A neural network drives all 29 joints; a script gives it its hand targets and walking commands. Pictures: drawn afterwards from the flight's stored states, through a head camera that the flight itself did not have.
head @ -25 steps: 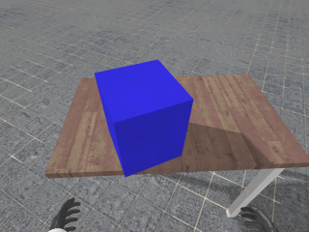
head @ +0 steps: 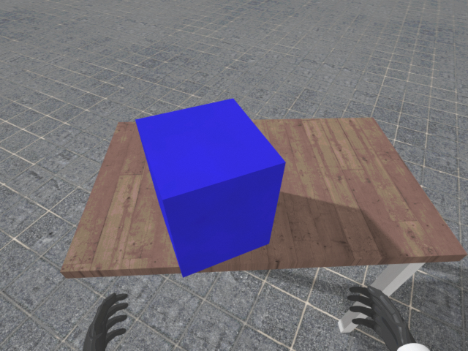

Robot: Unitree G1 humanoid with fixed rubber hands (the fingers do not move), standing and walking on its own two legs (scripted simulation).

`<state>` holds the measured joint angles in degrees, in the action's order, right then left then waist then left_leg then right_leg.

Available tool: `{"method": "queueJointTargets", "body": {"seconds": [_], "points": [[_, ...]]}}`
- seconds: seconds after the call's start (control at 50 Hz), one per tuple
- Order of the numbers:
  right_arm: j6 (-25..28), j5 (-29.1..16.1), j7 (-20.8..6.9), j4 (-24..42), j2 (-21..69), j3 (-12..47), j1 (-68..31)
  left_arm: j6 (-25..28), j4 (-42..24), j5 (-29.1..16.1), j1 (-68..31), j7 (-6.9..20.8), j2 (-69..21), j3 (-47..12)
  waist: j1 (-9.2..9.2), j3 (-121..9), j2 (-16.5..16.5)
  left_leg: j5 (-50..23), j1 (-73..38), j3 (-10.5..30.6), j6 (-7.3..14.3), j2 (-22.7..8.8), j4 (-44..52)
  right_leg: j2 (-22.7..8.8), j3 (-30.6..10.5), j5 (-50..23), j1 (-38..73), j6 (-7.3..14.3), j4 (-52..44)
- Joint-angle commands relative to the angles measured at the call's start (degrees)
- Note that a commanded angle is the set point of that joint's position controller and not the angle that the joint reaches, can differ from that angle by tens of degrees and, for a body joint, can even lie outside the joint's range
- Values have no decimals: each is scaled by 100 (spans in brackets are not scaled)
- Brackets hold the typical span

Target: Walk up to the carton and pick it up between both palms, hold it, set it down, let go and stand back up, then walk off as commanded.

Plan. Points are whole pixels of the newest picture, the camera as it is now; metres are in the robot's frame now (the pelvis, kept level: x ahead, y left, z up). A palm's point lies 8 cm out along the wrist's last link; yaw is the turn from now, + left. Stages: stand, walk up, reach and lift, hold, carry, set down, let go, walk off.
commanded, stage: reach and lift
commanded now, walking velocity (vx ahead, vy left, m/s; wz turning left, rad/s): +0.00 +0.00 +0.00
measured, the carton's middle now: (208, 187) +0.43 +0.05 +0.04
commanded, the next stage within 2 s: none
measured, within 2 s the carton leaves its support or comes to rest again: neither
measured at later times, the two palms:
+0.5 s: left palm (112, 331) +0.17 +0.19 +0.01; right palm (405, 313) +0.19 -0.27 +0.00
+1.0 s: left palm (130, 286) +0.22 +0.16 +0.06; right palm (402, 290) +0.22 -0.27 +0.03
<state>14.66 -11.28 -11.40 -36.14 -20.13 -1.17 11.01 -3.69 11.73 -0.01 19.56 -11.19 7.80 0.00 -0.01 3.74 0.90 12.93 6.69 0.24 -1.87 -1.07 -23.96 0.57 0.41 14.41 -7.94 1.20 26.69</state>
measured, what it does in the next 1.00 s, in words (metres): stands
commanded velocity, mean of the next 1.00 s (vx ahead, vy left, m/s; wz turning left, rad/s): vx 0.00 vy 0.00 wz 0.00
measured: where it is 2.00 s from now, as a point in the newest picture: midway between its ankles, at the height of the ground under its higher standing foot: outside the picture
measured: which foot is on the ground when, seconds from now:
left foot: down 0.00-1.00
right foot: down 0.00-1.00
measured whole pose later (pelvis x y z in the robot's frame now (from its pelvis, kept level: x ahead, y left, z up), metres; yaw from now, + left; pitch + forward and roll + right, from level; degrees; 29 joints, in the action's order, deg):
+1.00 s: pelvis +0.00 -0.01 +0.00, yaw +0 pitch -4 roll +1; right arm 5.7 -23.2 -12.6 -16.6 -25.9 2.2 9.7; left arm -16.0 -8.2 0.0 12.2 -17.8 -1.4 -1.6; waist 0.0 1.0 1.4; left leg 11.5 6.7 0.2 -2.6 -1.7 -21.7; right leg 1.3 0.4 14.0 -9.0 2.3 26.5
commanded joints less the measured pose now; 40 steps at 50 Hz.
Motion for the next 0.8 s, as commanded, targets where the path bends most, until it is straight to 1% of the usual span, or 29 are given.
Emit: {"method": "queueJointTargets", "body": {"seconds": [0.0,0.04,0.06,0.08,0.12,0.14,0.18,0.2,0.26,0.28,0.3,0.32,0.34,0.36,0.38,0.4,0.44,0.46,0.48,0.5,0.54,0.56,0.58,0.62,0.64,0.68,0.74,0.76,0.78], "points": [[256,-499,-200,1351,-1522,-550,175,297,-1642,-128,-1,-296,-242,-338,-400,-626,384,-895,-625,-20,22,18,596,196,78,-672,-506,251,-1050],[267,-598,-254,1515,-1560,-496,117,294,-1811,-113,47,-355,-303,-419,-459,-613,387,-829,-539,-29,42,32,587,170,30,-632,-495,259,-1042],[220,-634,-255,1500,-1542,-430,74,249,-1798,-117,-18,-364,-328,-468,-413,-564,355,-747,-490,-44,52,34,602,155,5,-562,-542,277,-1051],[221,-701,-312,1560,-1615,-494,64,262,-1930,-117,71,-401,-436,-496,-433,-594,311,-814,-534,-45,28,29,618,189,35,-590,-589,294,-1038],[180,-816,-354,1573,-1665,-443,-13,228,-2027,-125,3,-452,-509,-574,-392,-575,279,-636,-480,-57,29,29,604,160,-30,-387,-654,334,-1050],[158,-832,-374,1618,-1711,-477,87,219,-2062,-138,104,-453,-556,-597,-379,-501,384,-633,-433,-63,50,11,618,166,-42,-383,-665,345,-1048],[153,-972,-411,1772,-1677,-424,-73,255,-2333,-229,-18,-507,-624,-702,-357,-588,351,-527,-397,-90,53,29,594,143,-87,-250,-754,340,-1036],[134,-1009,-432,1864,-1727,-396,-39,242,-2338,-251,2,-531,-634,-702,-328,-615,515,-397,-428,-98,73,21,581,135,-130,-102,-858,342,-1075],[87,-1067,-464,1922,-1718,-338,1,216,-2575,-266,113,-591,-788,-832,-333,-617,427,-457,-341,-79,75,57,575,131,-134,-258,-848,366,-1020],[94,-1065,-472,1955,-1737,-334,18,212,-2561,-271,139,-591,-807,-837,-333,-638,486,-489,-372,-88,80,57,572,122,-135,-273,-834,365,-1017],[98,-1104,-464,2060,-1708,-343,-100,204,-2610,-263,-41,-595,-805,-843,-299,-588,532,-418,-343,-117,103,71,574,122,-169,-235,-847,350,-1036],[50,-1135,-451,1976,-1656,-282,100,168,-2613,-210,122,-605,-859,-869,-268,-522,434,-488,-391,-87,99,78,567,114,-200,-275,-844,361,-1029],[82,-1152,-446,2100,-1701,-283,54,162,-2658,-198,181,-597,-876,-870,-281,-520,468,-575,-283,-84,102,85,554,118,-182,-403,-781,369,-1005],[68,-1196,-467,2074,-1752,-298,80,160,-2749,-214,220,-625,-938,-879,-262,-545,396,-632,-377,-49,95,75,567,144,-161,-449,-818,376,-983],[69,-1190,-457,2124,-1687,-319,18,155,-2706,-183,37,-616,-923,-836,-239,-512,463,-579,-405,-71,100,62,588,163,-154,-383,-827,376,-1002],[71,-1245,-460,2168,-1725,-284,-64,155,-2860,-216,27,-637,-969,-886,-224,-583,398,-631,-397,-53,77,59,567,170,-142,-385,-875,401,-979],[94,-1271,-462,2183,-1748,-256,-54,129,-2831,-152,57,-669,-1060,-911,-230,-555,329,-737,-441,-43,73,66,562,188,-135,-498,-897,418,-986],[142,-1273,-462,2375,-1820,-299,-234,135,-2997,-178,-61,-682,-1076,-914,-234,-739,337,-770,-476,-48,61,53,521,212,-139,-519,-854,429,-963],[140,-1294,-478,2301,-1808,-264,-163,134,-3023,-183,80,-720,-1138,-886,-237,-720,415,-830,-476,-29,75,46,530,216,-133,-565,-871,419,-941],[163,-1274,-457,2378,-1804,-297,-233,144,-3018,-201,-90,-721,-1098,-905,-189,-737,415,-762,-505,-35,67,33,523,218,-110,-453,-921,428,-953],[171,-1311,-460,2485,-1873,-291,-315,127,-3155,-212,-62,-767,-1159,-934,-226,-770,312,-898,-479,-53,44,42,544,251,-98,-609,-888,449,-927],[139,-1310,-453,2431,-1785,-252,-247,86,-3137,-182,-44,-757,-1211,-950,-161,-727,365,-861,-504,-49,53,23,565,255,-95,-544,-873,444,-981],[106,-1265,-445,2392,-1829,-301,-297,52,-3024,-173,-132,-760,-1239,-952,-175,-674,374,-885,-432,-80,47,23,578,255,-114,-579,-861,478,-957],[55,-1291,-426,2486,-1811,-242,-532,-33,-3176,-175,-394,-782,-1213,-936,-178,-798,340,-928,-455,-69,34,23,551,263,-133,-598,-855,477,-931],[17,-1322,-422,2574,-1857,-258,-625,-56,-3205,-232,-450,-782,-1226,-958,-176,-722,453,-852,-374,-86,58,24,583,274,-129,-529,-823,457,-948],[-47,-1353,-375,2751,-1806,-277,-761,-177,-3270,-221,-659,-792,-1136,-904,-177,-802,426,-894,-389,-115,65,34,586,261,-154,-487,-810,414,-969],[-188,-1343,-326,2936,-1833,-224,-821,-415,-3362,-216,-649,-809,-1184,-853,-255,-776,383,-1022,-345,-136,69,39,666,277,-189,-801,-639,431,-964],[-254,-1325,-295,2972,-1852,-221,-963,-492,-3371,-202,-782,-782,-1192,-824,-212,-829,428,-1024,-288,-132,80,48,677,268,-214,-803,-577,405,-965],[-307,-1367,-255,3124,-1834,-229,-1083,-544,-3416,-226,-920,-780,-1117,-741,-226,-837,446,-1015,-289,-152,98,61,684,255,-234,-801,-523,379,-1003]]}}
